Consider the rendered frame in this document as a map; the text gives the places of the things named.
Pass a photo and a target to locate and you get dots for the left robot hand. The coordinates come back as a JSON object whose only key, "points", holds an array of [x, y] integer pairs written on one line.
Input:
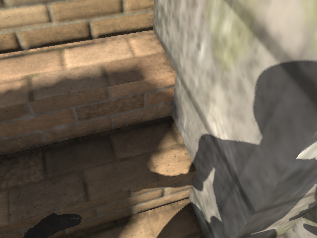
{"points": [[51, 224]]}

